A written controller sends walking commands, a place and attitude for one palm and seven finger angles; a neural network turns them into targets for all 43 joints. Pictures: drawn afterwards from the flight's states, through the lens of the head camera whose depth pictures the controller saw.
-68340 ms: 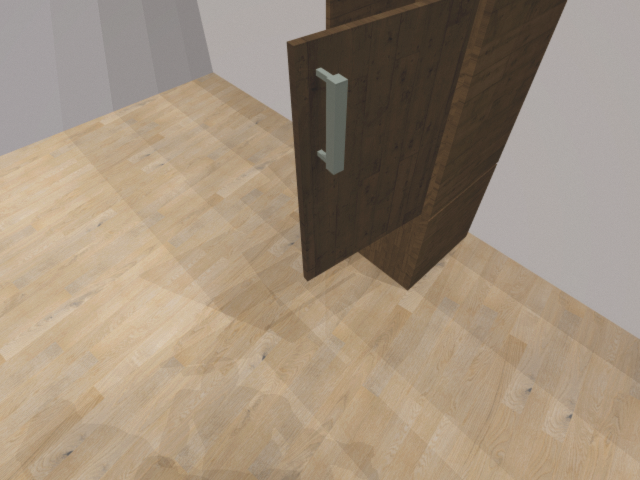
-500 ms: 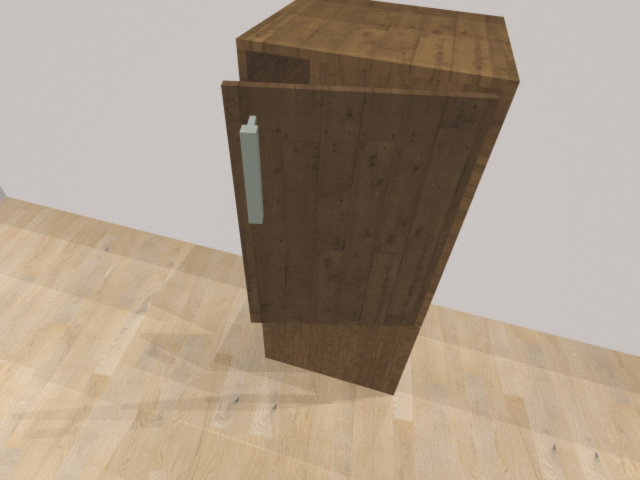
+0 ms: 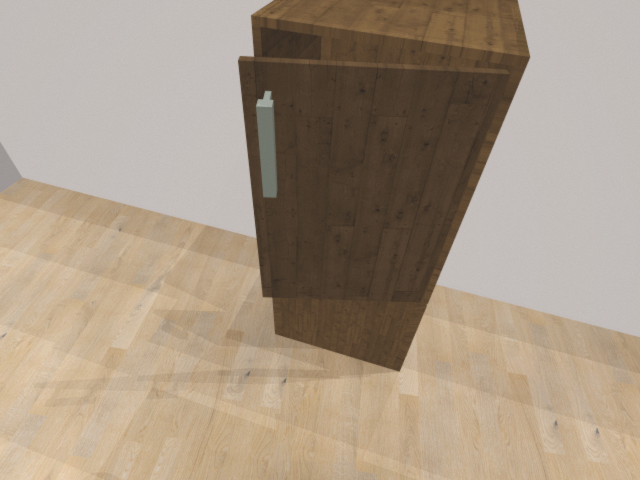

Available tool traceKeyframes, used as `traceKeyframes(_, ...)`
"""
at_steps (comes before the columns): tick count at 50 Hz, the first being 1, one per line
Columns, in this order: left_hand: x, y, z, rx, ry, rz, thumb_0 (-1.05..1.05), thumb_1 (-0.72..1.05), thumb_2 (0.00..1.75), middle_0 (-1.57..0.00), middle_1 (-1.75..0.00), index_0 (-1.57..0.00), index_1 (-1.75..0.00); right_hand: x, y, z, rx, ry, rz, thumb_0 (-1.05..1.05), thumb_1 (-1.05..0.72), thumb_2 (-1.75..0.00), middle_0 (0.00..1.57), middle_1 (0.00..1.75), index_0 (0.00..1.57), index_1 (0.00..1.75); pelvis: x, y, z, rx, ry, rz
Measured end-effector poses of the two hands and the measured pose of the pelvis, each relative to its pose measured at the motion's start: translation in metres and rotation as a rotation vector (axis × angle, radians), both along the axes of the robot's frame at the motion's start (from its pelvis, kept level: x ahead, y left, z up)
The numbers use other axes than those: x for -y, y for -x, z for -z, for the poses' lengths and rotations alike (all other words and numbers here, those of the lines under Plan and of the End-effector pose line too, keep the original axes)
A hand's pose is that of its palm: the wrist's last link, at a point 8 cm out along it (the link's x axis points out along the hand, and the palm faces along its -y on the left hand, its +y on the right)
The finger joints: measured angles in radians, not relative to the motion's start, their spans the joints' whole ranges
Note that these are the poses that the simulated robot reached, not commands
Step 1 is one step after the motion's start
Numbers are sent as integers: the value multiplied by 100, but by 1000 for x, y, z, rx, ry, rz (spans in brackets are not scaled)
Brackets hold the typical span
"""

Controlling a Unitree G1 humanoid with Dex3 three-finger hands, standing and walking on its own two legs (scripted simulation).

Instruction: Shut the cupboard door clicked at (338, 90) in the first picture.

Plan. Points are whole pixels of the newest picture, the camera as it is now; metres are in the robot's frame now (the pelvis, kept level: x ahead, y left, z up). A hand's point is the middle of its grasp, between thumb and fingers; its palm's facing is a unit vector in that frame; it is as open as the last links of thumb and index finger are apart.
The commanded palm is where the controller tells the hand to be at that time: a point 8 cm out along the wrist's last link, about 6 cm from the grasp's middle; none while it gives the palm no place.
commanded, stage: come to a stop and stand still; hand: left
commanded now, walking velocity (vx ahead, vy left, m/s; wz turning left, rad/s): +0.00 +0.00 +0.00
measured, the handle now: (269, 146) +0.59 +0.12 +0.12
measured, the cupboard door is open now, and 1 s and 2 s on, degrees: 17 17 17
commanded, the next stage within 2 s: look again from close up in 0.08 s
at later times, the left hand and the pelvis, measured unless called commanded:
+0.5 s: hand out of the picture +0.01 +0.22 -0.19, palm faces +0.05 -0.98 -0.20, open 7.3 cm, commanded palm none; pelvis -0.01 +0.05 -0.01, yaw -1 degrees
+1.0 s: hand out of the picture -0.04 +0.29 -0.18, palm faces +0.01 -1.00 -0.10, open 7.3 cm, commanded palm none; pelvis -0.03 +0.13 +0.01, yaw -2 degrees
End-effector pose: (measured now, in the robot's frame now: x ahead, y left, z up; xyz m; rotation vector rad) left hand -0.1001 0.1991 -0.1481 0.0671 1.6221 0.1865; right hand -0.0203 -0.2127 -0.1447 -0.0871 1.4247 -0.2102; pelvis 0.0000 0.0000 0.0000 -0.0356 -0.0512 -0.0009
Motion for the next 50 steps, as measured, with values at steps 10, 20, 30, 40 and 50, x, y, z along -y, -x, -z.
traceKeyframes(10, 10, -48, 11, 136, 72, 36, 0, 91, 90, -20, -29, -20, -30, -16, 19, -6, -61, 6, -18, 1, -91, -90, 20, 30, 20, 30, -10, 7, 0, -28, -13, 6)
traceKeyframes(20, -43, -83, 17, 259, -5, 52, 0, 91, 90, -20, -30, -21, -30, -36, -3, 5, 65, 15, -50, 3, -93, -90, 20, 30, 20, 30, -39, 5, 12, -10, 30, -15)
traceKeyframes(30, -93, -78, -5, 314, -91, 63, 0, 91, 90, -20, -29, -20, -30, -45, -24, -2, 161, 30, -49, 2, -93, -90, 20, 30, 20, 30, -64, 15, 3, -18, -4, 13)
traceKeyframes(40, -120, -48, 21, 227, -13, 52, 0, 91, 90, -20, -29, -20, -30, -74, -13, -18, 160, 92, -70, 1, -92, -90, 20, 30, 20, 30, -97, 23, 8, -27, 17, 5)
traceKeyframes(50, -145, -56, 7, 226, 57, 91, 0, 91, 90, -20, -29, -20, -30, -130, 34, -35, 83, 86, -3, 1, -92, -90, 20, 30, 20, 30, -133, 28, -13, -52, 33, 36)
